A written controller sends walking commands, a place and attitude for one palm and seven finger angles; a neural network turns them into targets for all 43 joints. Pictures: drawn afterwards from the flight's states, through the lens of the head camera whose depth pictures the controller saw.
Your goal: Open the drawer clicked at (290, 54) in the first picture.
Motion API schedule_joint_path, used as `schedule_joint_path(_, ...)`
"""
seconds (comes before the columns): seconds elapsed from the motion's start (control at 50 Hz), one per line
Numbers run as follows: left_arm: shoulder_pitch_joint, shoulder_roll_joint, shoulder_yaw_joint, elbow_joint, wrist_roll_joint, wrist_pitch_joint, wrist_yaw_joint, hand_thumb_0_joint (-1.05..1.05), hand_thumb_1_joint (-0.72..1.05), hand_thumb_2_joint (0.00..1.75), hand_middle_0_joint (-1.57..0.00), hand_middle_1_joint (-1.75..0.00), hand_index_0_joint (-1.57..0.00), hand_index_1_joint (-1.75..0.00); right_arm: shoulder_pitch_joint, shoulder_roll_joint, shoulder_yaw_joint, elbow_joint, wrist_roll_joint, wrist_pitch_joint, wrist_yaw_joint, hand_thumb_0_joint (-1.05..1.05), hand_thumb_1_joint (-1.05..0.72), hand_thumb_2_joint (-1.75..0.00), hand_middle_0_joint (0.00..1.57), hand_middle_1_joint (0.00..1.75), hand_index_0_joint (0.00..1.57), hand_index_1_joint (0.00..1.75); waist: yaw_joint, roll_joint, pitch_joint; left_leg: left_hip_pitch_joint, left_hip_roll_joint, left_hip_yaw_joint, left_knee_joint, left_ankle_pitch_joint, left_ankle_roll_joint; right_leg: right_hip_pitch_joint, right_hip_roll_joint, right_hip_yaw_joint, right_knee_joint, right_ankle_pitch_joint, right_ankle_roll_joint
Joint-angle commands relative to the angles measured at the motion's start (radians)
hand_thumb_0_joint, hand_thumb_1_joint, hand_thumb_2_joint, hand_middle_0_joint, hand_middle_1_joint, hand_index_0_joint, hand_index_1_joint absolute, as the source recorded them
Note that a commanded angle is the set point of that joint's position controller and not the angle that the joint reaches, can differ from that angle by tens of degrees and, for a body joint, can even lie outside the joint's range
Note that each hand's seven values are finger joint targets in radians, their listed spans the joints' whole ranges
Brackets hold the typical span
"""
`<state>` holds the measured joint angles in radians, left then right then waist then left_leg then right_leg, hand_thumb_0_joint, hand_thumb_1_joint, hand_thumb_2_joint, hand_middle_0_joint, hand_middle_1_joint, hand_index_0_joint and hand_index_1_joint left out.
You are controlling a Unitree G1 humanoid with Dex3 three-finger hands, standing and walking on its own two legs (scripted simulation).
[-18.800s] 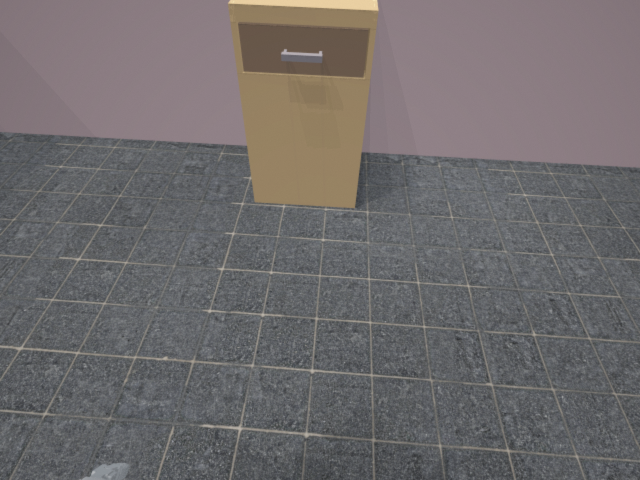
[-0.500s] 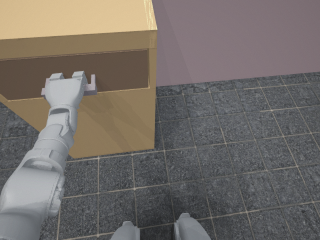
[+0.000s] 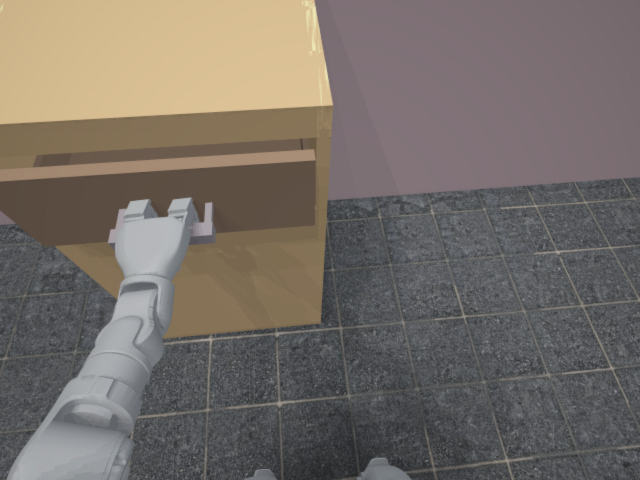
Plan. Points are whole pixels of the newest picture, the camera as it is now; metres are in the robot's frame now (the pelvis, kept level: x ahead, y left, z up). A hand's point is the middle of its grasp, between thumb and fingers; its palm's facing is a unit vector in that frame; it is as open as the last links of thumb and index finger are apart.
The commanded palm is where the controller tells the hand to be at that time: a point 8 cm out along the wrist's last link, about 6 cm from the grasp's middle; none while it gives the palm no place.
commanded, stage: pull the drawer open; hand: left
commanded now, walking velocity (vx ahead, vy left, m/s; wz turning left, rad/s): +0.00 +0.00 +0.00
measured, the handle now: (165, 224) +0.46 +0.22 -0.01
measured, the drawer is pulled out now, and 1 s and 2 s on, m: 0.04 0.16 0.26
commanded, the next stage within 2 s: none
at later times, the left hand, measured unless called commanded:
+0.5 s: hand (166, 301) +0.35 +0.21 -0.03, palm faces -0.03 -0.07 -1.00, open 5.5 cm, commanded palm +0.31 +0.20 +0.02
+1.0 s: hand (161, 351) +0.28 +0.20 -0.03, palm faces -0.01 -0.06 -1.00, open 5.5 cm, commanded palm +0.24 +0.20 +0.02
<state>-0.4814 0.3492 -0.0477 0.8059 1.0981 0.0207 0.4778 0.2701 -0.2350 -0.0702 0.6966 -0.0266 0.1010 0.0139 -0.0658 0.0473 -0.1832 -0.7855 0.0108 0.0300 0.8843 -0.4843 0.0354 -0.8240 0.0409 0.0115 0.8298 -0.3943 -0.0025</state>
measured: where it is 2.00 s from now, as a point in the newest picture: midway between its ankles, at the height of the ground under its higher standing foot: outside the picture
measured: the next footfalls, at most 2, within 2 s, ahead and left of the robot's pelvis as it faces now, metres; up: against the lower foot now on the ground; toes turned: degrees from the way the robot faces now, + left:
none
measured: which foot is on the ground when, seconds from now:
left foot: down 0.00-1.00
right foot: down 0.00-1.00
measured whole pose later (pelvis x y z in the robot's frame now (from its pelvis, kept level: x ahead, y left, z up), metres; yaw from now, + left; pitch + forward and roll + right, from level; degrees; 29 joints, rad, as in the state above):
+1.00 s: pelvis -0.02 -0.02 +0.00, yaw +1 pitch +15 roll +0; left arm -0.07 0.28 -0.11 0.49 1.10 0.09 0.51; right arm 0.18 -0.23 -0.05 0.65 -0.02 0.06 -0.02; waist -0.01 0.04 -0.16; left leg -0.66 0.01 0.02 0.86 -0.46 0.01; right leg -0.72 0.04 0.01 0.85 -0.39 -0.03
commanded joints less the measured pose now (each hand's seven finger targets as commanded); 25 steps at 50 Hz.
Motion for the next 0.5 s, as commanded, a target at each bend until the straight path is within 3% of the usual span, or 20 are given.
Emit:
schedule_joint_path(0.0, -0.114, 0.157, 0.055, -0.202, -0.014, 0.030, 0.034, 0.00, 0.90, 0.90, -0.40, -1.35, -0.40, -1.35, 0.103, -0.147, -0.050, -0.081, -0.002, -0.018, -0.012, 0.00, -0.90, -0.90, 0.20, 0.30, 0.20, 0.30, 0.033, 0.008, -0.417, 0.286, 0.000, -0.021, -0.051, 0.778, -0.006, 0.324, 0.002, -0.033, -0.028, 0.598, -0.032)
schedule_joint_path(0.08, -0.063, 0.140, 0.047, -0.265, -0.020, 0.044, 0.034, 0.00, 0.90, 0.90, -0.40, -1.35, -0.40, -1.35, 0.074, -0.146, -0.046, -0.101, 0.001, -0.019, -0.014, 0.00, -0.90, -0.90, 0.20, 0.30, 0.20, 0.30, 0.036, 0.020, -0.396, 0.313, 0.003, -0.029, -0.061, 0.794, -0.011, 0.321, 0.003, -0.038, -0.037, 0.585, -0.034)
schedule_joint_path(0.12, -0.053, 0.119, 0.030, -0.264, -0.014, 0.051, 0.036, 0.00, 0.90, 0.90, -0.40, -1.35, -0.40, -1.35, 0.068, -0.144, -0.045, -0.102, 0.002, -0.019, -0.016, 0.00, -0.90, -0.90, 0.20, 0.30, 0.20, 0.30, 0.031, -0.005, -0.372, 0.310, 0.005, -0.029, -0.065, 0.774, -0.011, 0.311, 0.004, -0.042, -0.041, 0.566, -0.032)
schedule_joint_path(0.2, -0.004, 0.130, 0.041, -0.311, -0.004, 0.065, 0.041, 0.00, 0.90, 0.90, -0.40, -1.35, -0.40, -1.35, 0.043, -0.141, -0.041, -0.112, 0.001, -0.019, -0.020, 0.00, -0.90, -0.90, 0.20, 0.30, 0.20, 0.30, 0.043, 0.022, -0.374, 0.329, 0.005, -0.028, -0.070, 0.789, -0.017, 0.321, 0.002, -0.039, -0.040, 0.579, -0.035)
schedule_joint_path(0.22, 0.013, 0.100, 0.019, -0.317, -0.007, 0.069, 0.042, 0.00, 0.90, 0.90, -0.40, -1.35, -0.40, -1.35, 0.040, -0.138, -0.041, -0.115, 0.000, -0.022, -0.019, 0.00, -0.90, -0.90, 0.20, 0.30, 0.20, 0.30, 0.042, 0.019, -0.369, 0.329, 0.004, -0.027, -0.071, 0.787, -0.017, 0.322, 0.003, -0.043, -0.042, 0.576, -0.035)
schedule_joint_path(0.26, 0.020, 0.113, 0.028, -0.320, -0.005, 0.075, 0.043, 0.00, 0.90, 0.90, -0.40, -1.35, -0.40, -1.35, 0.029, -0.141, -0.040, -0.115, 0.002, -0.022, -0.022, 0.00, -0.90, -0.90, 0.20, 0.30, 0.20, 0.30, 0.042, -0.004, -0.352, 0.316, 0.003, -0.028, -0.077, 0.753, -0.017, 0.323, 0.004, -0.041, -0.046, 0.556, -0.036)
schedule_joint_path(0.32, 0.065, 0.100, 0.023, -0.365, -0.005, 0.082, 0.044, 0.00, 0.90, 0.90, -0.40, -1.35, -0.40, -1.35, 0.021, -0.136, -0.042, -0.124, 0.002, -0.025, -0.024, 0.00, -0.90, -0.90, 0.20, 0.30, 0.20, 0.30, 0.054, 0.008, -0.385, 0.344, 0.005, -0.030, -0.077, 0.790, -0.020, 0.341, 0.003, -0.039, -0.041, 0.571, -0.037)
schedule_joint_path(0.42, 0.149, 0.078, 0.011, -0.425, -0.013, 0.087, 0.044, 0.00, 0.90, 0.90, -0.40, -1.35, -0.40, -1.35, -0.006, -0.132, -0.038, -0.140, 0.002, -0.033, -0.022, 0.00, -0.90, -0.90, 0.20, 0.30, 0.20, 0.30, 0.061, 0.009, -0.366, 0.346, 0.004, -0.029, -0.084, 0.775, -0.019, 0.352, 0.001, -0.038, -0.048, 0.571, -0.037)
schedule_joint_path(0.46, 0.148, 0.068, 0.001, -0.433, -0.010, 0.086, 0.046, 0.00, 0.90, 0.90, -0.40, -1.35, -0.40, -1.35, -0.013, -0.133, -0.037, -0.139, 0.003, -0.036, -0.024, 0.00, -0.90, -0.90, 0.20, 0.30, 0.20, 0.30, 0.052, -0.021, -0.342, 0.332, 0.004, -0.031, -0.090, 0.729, -0.020, 0.343, 0.003, -0.043, -0.051, 0.542, -0.037)
schedule_joint_path(0.48, 0.148, 0.069, 0.000, -0.446, -0.008, 0.084, 0.047, 0.00, 0.90, 0.90, -0.40, -1.35, -0.40, -1.35, -0.020, -0.134, -0.035, -0.142, 0.001, -0.037, -0.026, 0.00, -0.90, -0.90, 0.20, 0.30, 0.20, 0.30, 0.054, -0.005, -0.340, 0.332, 0.003, -0.034, -0.091, 0.735, -0.020, 0.340, 0.003, -0.040, -0.050, 0.536, -0.040)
